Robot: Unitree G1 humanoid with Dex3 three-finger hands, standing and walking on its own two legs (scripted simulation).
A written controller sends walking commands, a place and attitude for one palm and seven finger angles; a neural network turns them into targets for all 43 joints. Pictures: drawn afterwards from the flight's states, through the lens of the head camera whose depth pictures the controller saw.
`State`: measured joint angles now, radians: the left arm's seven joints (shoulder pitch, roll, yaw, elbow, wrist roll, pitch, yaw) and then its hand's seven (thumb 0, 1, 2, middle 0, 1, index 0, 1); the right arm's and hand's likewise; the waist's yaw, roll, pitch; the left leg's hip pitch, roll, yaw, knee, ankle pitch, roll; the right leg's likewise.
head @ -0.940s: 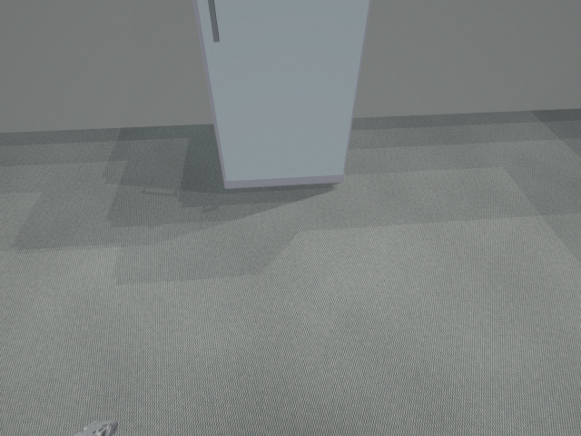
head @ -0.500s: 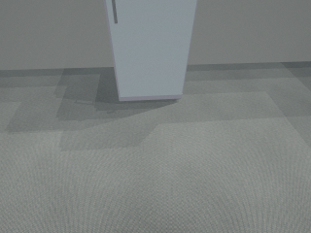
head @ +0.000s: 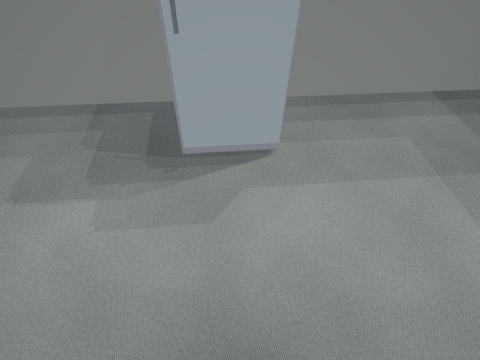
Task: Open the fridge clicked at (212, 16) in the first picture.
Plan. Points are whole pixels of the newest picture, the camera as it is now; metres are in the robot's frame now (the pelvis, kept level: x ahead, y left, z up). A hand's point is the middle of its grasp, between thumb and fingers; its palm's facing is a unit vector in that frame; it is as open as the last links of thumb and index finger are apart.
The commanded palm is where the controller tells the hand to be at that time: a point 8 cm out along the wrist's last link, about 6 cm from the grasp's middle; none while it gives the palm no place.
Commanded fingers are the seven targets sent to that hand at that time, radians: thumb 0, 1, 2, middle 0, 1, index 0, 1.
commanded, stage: look at it before walking up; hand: left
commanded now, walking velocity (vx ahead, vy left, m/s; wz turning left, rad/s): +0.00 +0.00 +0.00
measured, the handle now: out of the picture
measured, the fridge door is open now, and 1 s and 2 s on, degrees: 0 0 0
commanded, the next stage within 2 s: walk to a spot facing it in 0.60 s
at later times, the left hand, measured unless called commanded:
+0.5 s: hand out of the picture +0.09 +0.25 -0.16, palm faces -0.03 -0.94 -0.33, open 7.4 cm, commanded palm none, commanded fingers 0.00 0.90 0.90 -0.20 -0.30 -0.20 -0.30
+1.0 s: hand out of the picture +0.05 +0.22 -0.19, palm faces +0.06 -0.98 -0.19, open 7.4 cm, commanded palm none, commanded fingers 0.00 0.90 0.90 -0.20 -0.30 -0.20 -0.30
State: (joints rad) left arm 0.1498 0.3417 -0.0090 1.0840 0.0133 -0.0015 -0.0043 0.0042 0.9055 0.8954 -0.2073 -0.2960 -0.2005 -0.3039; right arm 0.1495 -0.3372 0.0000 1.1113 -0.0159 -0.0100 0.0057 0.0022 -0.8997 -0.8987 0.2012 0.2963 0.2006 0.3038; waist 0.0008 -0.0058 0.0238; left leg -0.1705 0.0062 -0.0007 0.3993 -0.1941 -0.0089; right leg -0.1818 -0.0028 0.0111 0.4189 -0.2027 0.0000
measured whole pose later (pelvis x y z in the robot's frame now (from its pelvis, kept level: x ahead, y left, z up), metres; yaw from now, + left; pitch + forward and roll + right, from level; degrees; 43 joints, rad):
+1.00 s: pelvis +0.06 +0.02 -0.01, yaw +2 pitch -1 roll -1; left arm 0.33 0.23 0.01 1.08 0.02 0.00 -0.01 0.00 0.91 0.90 -0.21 -0.30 -0.20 -0.30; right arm 0.31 -0.22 0.00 1.11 -0.03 -0.01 0.01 0.00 -0.90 -0.90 0.20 0.30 0.20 0.30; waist 0.01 -0.03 -0.02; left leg -0.20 0.02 0.05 0.59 -0.35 0.02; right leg -0.15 -0.03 -0.02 0.54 -0.38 0.00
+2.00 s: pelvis +0.46 +0.06 +0.00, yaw +9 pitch -1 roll +0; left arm 0.31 0.19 0.06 1.07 0.03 -0.01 -0.02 0.01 0.91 0.90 -0.20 -0.29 -0.19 -0.30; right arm 0.29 -0.16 -0.05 1.05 -0.02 -0.08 -0.02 -0.01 -0.94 -0.90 0.20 0.30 0.20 0.30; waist 0.03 -0.04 0.03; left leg -0.15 0.02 0.19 0.41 -0.24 0.06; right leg -0.53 -0.13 -0.08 1.08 -0.27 0.02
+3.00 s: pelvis +0.79 +0.09 +0.00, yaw +7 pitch -2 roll +2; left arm 0.21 0.17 0.06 1.06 0.03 0.00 0.00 0.01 0.92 0.90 -0.20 -0.29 -0.19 -0.30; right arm 0.40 -0.10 -0.03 1.14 -0.03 -0.05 -0.02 0.00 -0.91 -0.90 0.20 0.30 0.20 0.30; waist -0.02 -0.02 0.05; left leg -0.06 0.02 0.21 0.35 -0.27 0.02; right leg -0.47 -0.12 -0.10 0.76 -0.26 0.00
